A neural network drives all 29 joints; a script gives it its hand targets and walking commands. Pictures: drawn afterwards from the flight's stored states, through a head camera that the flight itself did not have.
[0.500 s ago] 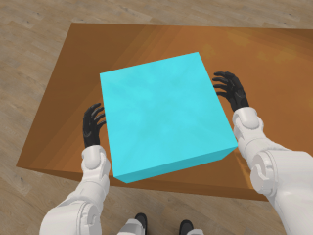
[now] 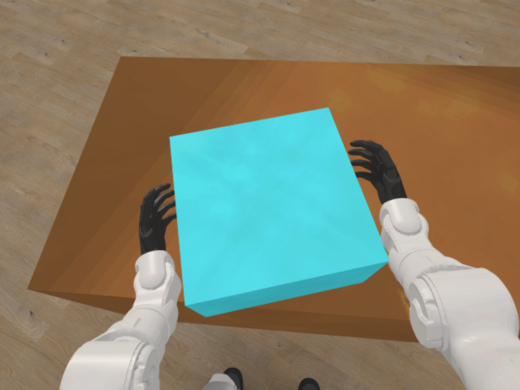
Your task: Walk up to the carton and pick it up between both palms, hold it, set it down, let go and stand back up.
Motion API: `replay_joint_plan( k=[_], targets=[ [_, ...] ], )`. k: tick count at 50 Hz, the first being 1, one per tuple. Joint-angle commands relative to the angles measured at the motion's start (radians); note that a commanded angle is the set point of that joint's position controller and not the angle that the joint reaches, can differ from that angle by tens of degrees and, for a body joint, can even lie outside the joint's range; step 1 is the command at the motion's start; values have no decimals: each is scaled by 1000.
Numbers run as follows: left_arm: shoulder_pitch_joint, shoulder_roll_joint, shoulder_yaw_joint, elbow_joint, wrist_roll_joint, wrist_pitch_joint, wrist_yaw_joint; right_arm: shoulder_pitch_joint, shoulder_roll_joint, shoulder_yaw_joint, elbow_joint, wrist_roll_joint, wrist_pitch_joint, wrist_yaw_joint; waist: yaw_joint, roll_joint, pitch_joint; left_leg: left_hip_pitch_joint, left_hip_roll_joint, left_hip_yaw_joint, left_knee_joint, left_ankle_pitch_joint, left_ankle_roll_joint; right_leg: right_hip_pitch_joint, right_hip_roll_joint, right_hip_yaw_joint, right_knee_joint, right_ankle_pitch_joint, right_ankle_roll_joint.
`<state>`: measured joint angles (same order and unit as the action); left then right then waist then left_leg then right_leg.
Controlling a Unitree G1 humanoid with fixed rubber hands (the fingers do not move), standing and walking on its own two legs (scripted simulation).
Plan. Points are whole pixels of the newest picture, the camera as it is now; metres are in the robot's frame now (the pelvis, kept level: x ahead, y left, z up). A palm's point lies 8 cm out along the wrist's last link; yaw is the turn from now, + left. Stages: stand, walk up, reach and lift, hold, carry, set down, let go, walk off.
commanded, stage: reach and lift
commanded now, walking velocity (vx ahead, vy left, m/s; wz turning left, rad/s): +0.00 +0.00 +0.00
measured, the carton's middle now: (267, 210) +0.43 +0.03 -0.09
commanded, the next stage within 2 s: none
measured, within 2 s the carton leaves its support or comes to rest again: leaves its support in 0.22 s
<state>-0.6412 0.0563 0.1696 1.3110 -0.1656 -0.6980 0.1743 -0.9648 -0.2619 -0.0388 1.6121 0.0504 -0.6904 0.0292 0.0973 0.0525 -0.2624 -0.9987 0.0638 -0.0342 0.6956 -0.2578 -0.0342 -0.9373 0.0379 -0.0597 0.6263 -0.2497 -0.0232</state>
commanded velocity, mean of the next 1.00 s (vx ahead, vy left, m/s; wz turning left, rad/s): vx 0.00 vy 0.00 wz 0.00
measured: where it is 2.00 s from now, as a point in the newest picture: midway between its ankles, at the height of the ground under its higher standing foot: outside the picture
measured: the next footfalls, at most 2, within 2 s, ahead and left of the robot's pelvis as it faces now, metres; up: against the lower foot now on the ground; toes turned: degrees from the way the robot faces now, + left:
none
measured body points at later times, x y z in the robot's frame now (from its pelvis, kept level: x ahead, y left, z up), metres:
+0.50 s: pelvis -0.01 +0.00 +0.01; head +0.06 -0.02 +0.45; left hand +0.35 +0.21 +0.02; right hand +0.42 -0.17 +0.03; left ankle +0.01 +0.14 -0.70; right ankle +0.00 -0.11 -0.70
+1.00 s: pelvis +0.00 +0.00 +0.04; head +0.02 -0.01 +0.49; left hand +0.37 +0.21 +0.09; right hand +0.42 -0.17 +0.10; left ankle +0.01 +0.14 -0.70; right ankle +0.00 -0.11 -0.70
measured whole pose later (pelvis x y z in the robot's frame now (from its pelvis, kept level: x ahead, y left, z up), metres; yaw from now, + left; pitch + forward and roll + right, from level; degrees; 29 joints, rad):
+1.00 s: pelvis +0.00 +0.00 +0.04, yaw +3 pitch +11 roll -1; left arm -0.56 0.10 0.10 1.06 -0.17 -0.33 0.14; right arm -0.63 -0.21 0.00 1.00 0.21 -0.17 -0.08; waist 0.03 0.04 -0.20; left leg -0.44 0.02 -0.04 0.41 -0.17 -0.03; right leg -0.39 0.01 -0.05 0.38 -0.19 -0.02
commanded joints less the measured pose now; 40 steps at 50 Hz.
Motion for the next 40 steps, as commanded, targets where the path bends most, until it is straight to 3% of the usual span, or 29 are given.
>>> replay_joint_plan(
  k=[1,9,17,24,34,40],
  targets=[
    [-492,-577,-368,-211,146,-44,-191,-193,662,184,-143,-122,16,125,-32,-26,-677,464,-63,59,11,577,-45,456,34,-2,-4,588,58],
    [-550,-642,-468,-300,80,-40,-182,-191,718,270,-370,-77,73,130,-50,-34,-713,535,-67,36,-14,554,-56,465,42,4,-33,512,71],
    [-629,-682,-518,-366,20,2,-178,-219,772,351,-591,-40,186,135,-59,-92,-677,516,-84,18,-58,384,-34,507,34,24,-59,336,77],
    [-709,-660,-482,-396,-7,93,-181,-227,805,355,-608,-6,323,126,-66,-107,-526,498,-94,8,-122,232,-14,531,4,51,-109,161,61],
    [-666,-648,-403,-427,62,218,-197,-211,785,337,-657,84,429,108,-76,-29,-435,681,-82,-8,-199,350,-41,630,-17,60,-205,238,26],
    [-631,-648,-393,-494,83,268,-211,-204,781,347,-767,99,465,95,-96,-34,-404,749,-82,-18,-247,397,-37,724,-22,65,-250,307,23]
  ],
)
